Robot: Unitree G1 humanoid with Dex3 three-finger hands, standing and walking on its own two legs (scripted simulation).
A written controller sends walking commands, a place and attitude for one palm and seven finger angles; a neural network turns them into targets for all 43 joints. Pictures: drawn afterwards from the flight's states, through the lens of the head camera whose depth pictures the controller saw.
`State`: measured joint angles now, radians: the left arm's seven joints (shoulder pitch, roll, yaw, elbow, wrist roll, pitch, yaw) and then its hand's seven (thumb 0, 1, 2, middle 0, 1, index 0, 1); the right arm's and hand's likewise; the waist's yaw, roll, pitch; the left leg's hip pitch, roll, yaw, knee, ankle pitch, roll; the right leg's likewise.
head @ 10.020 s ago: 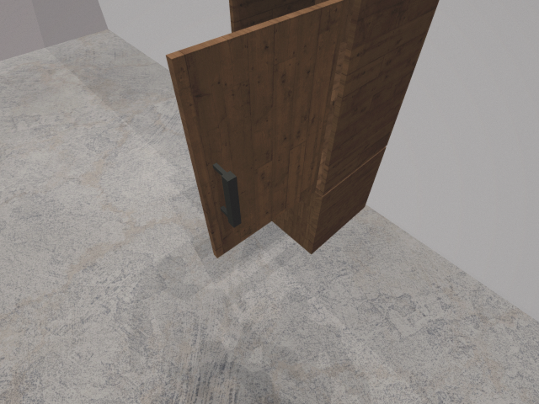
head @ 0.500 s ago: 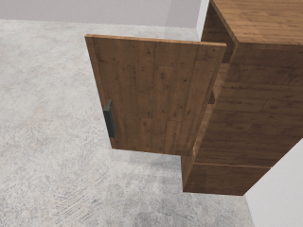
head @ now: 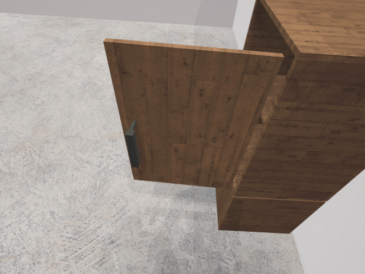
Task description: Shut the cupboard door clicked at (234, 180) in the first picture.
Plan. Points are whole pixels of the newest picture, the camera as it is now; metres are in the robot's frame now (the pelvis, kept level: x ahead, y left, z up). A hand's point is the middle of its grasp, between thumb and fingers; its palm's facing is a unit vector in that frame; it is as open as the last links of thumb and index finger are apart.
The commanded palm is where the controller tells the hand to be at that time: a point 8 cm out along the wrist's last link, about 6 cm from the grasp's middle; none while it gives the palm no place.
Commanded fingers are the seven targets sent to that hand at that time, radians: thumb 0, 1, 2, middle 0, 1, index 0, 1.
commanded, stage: come to a stop and stand still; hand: left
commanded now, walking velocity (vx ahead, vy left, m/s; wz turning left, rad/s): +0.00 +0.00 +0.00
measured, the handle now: (134, 144) +0.50 +0.18 -0.08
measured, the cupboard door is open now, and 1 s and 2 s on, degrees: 87 87 87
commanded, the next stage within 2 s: look again from close up in 0.44 s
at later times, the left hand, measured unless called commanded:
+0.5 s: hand out of the picture +0.02 +0.18 -0.18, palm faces +0.01 -0.99 -0.15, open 7.4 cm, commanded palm none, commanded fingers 0.00 0.90 0.90 -0.20 -0.30 -0.20 -0.30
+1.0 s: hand out of the picture +0.01 +0.18 -0.19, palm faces +0.01 -0.99 -0.13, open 7.4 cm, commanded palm none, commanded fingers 0.00 0.90 0.90 -0.20 -0.30 -0.20 -0.30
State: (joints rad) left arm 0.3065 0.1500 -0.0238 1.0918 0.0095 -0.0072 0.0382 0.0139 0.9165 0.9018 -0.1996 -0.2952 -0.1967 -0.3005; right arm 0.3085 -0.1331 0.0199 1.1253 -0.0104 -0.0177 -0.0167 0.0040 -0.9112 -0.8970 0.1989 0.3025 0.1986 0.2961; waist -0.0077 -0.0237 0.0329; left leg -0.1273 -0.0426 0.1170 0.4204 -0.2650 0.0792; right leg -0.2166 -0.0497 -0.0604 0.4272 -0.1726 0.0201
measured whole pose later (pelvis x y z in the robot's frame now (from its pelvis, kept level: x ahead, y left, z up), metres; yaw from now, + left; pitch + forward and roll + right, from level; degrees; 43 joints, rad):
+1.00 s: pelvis +0.02 +0.03 +0.00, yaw -1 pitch -2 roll -1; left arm 0.32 0.13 -0.01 1.10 0.01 0.01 0.04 0.01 0.91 0.90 -0.20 -0.29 -0.19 -0.30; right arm 0.32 -0.11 0.02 1.16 -0.01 -0.03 -0.04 0.00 -0.91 -0.90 0.20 0.30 0.20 0.30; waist 0.00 -0.04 0.05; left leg -0.07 -0.08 0.14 0.39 -0.30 0.12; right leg -0.18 -0.08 -0.03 0.43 -0.21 0.05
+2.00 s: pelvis -0.02 -0.01 -0.11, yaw +5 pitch +18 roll -2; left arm 0.41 0.27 0.18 -0.02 -0.32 -0.38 -0.36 0.02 0.90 0.90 -0.83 -0.98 -0.83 -0.99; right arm 0.27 -0.21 0.02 0.53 0.03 -0.20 -0.03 0.01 -0.90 -0.90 0.21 0.30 0.20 0.30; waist -0.02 0.02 -0.16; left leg -1.00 -0.04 0.01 1.28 -0.60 0.06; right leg -1.05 0.03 -0.13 1.20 -0.47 -0.08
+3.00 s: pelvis -0.02 +0.02 -0.12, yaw +5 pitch +19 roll -5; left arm 0.40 0.30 0.16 -0.04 -0.30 -0.41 -0.35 0.02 0.90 0.90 -1.30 -1.50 -1.30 -1.50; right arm 0.24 -0.26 0.01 0.48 0.02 -0.19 -0.01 0.01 -0.91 -0.90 0.20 0.30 0.20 0.30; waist -0.02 0.02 -0.18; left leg -1.03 -0.06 0.02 1.31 -0.62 0.11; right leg -1.07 0.02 -0.12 1.20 -0.47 -0.03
